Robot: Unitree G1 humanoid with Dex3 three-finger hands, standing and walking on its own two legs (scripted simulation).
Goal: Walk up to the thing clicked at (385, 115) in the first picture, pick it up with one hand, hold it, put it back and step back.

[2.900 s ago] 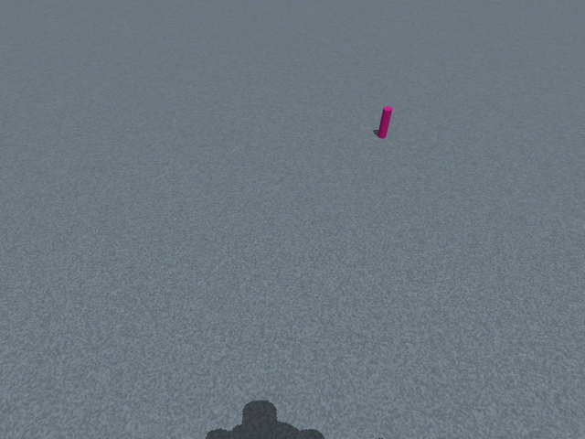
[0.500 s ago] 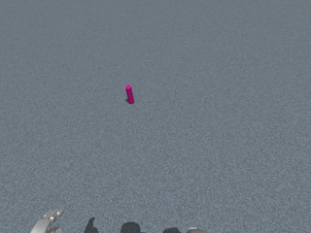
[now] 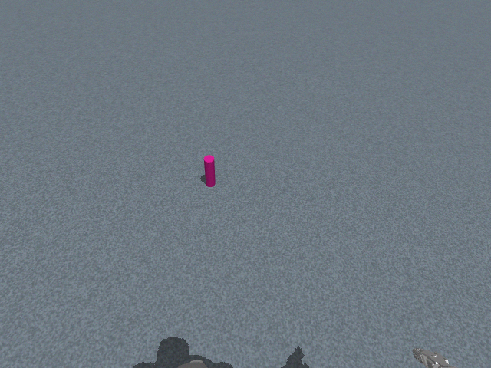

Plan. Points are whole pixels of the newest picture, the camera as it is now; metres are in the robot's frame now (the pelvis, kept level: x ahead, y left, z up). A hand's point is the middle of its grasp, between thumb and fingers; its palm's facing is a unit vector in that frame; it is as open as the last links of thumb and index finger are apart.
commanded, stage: walk up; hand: left
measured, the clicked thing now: (209, 171) +1.11 +0.20 -0.66
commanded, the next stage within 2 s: none
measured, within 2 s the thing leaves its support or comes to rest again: neither
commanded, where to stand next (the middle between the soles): +0.74 -0.01 m, yaw +0 degrees
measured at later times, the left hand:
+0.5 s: hand (141, 271) +0.32 +0.23 -0.10, palm faces -0.04 -0.91 -0.41, open 7.3 cm
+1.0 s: hand (129, 251) +0.38 +0.28 -0.15, palm faces -0.02 -0.95 -0.33, open 7.4 cm
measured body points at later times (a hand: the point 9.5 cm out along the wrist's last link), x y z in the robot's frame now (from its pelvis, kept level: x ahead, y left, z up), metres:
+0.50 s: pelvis +0.20 -0.04 +0.01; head +0.22 -0.07 +0.46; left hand +0.32 +0.28 -0.07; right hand +0.23 -0.36 -0.13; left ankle +0.12 +0.09 -0.66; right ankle +0.27 -0.15 -0.72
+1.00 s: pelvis +0.36 +0.01 +0.01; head +0.38 +0.05 +0.46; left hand +0.39 +0.33 -0.13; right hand +0.47 -0.31 -0.07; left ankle +0.43 +0.11 -0.72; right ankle +0.31 -0.14 -0.65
